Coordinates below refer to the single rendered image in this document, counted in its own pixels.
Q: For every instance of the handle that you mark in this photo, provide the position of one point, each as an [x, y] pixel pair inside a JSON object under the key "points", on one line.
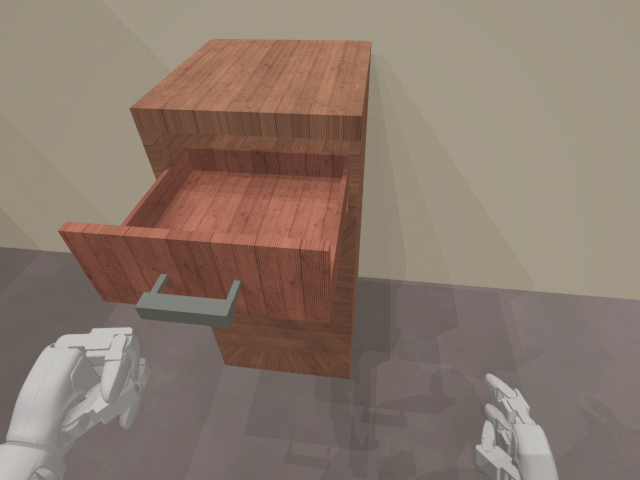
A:
{"points": [[187, 309]]}

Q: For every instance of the drawer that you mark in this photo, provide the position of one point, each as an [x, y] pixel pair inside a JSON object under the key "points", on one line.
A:
{"points": [[272, 219]]}

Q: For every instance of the robot left forearm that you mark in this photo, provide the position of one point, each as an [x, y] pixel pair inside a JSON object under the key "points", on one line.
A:
{"points": [[27, 461]]}

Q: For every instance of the left robot hand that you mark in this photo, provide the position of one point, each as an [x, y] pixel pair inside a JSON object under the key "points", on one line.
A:
{"points": [[102, 366]]}

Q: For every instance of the right robot hand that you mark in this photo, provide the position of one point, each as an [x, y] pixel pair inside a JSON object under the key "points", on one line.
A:
{"points": [[520, 437]]}

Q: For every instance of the cabinet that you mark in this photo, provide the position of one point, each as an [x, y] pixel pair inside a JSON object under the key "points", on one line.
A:
{"points": [[295, 95]]}

